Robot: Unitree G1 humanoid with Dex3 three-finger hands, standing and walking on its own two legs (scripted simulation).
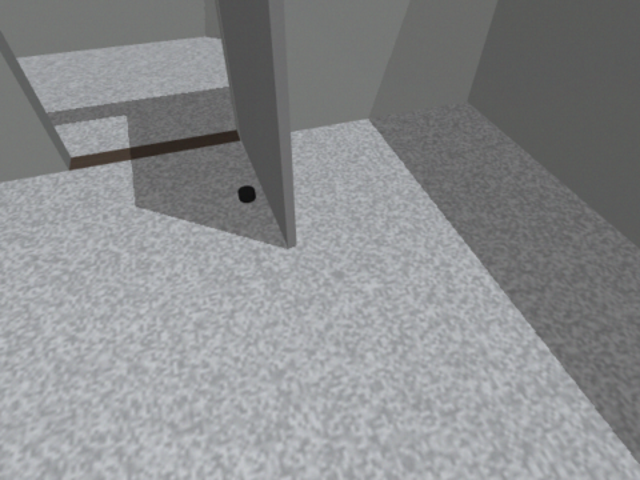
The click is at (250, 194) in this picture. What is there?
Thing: low tin
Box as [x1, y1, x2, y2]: [238, 186, 255, 202]
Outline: 241,187 238,190 239,199 243,202 252,201 255,198 254,189 251,186
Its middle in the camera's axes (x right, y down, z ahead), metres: -0.35 -0.22 +1.87
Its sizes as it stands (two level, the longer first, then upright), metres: 0.080 0.080 0.041
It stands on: the floor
